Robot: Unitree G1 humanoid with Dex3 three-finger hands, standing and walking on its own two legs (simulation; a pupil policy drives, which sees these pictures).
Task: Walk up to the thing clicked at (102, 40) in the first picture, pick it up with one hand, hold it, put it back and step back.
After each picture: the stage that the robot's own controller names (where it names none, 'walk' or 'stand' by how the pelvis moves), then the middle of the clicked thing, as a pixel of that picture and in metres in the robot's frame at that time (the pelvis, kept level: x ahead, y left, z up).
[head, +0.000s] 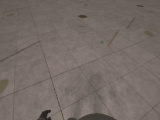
stand; (102, 41) +1.98 -0.28 -0.72
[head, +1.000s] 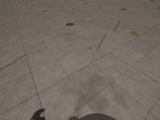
walk; (90, 46) +1.85 +0.14 -0.69
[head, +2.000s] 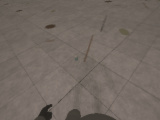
walk; (76, 57) +1.23 +0.40 -0.72
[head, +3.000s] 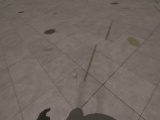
walk; (74, 75) +0.78 +0.35 -0.72
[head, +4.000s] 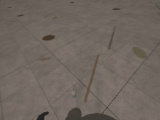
walk; (73, 94) +0.49 +0.29 -0.72
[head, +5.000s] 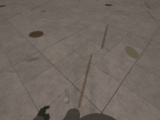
stand; (66, 100) +0.34 +0.30 -0.71
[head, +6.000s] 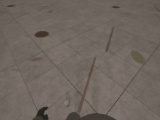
stand; (66, 103) +0.31 +0.28 -0.71
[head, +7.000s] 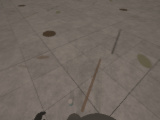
stand; (70, 102) +0.35 +0.23 -0.71
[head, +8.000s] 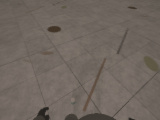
stand; (73, 100) +0.34 +0.18 -0.71
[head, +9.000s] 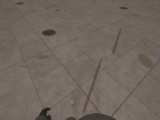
stand; (72, 103) +0.33 +0.20 -0.72
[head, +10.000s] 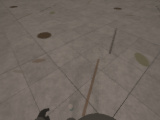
stand; (70, 107) +0.29 +0.21 -0.71
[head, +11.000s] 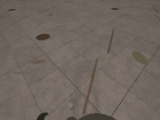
stand; (71, 106) +0.31 +0.23 -0.71
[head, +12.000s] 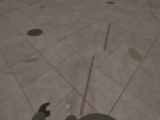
stand; (68, 107) +0.25 +0.22 -0.71
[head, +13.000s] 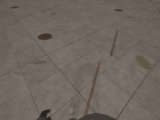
stand; (71, 111) +0.25 +0.20 -0.72
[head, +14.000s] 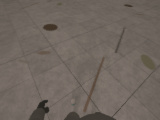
stand; (73, 102) +0.31 +0.14 -0.71
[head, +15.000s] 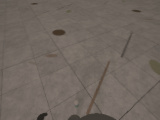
stand; (76, 103) +0.34 +0.15 -0.72
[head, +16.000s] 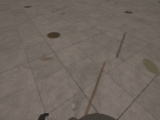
stand; (73, 106) +0.32 +0.18 -0.72
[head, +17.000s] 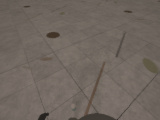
stand; (73, 107) +0.31 +0.18 -0.72
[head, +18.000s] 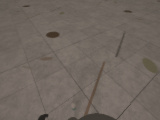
go down; (73, 106) +0.31 +0.18 -0.72
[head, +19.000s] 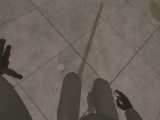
go down; (61, 68) +0.37 +0.24 -0.32
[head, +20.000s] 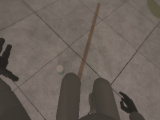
approach; (60, 69) +0.37 +0.25 -0.30
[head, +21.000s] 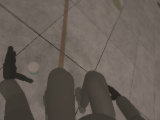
close in; (34, 68) +0.34 +0.28 -0.22
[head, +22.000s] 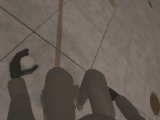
close; (28, 65) +0.35 +0.29 -0.21
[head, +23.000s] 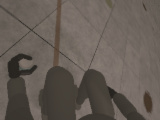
lift; (26, 65) +0.34 +0.29 -0.22
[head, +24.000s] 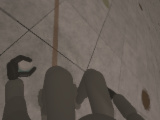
lift; (25, 67) +0.33 +0.29 -0.22
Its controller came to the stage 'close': yes
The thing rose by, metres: 0.41
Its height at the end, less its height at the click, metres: +0.41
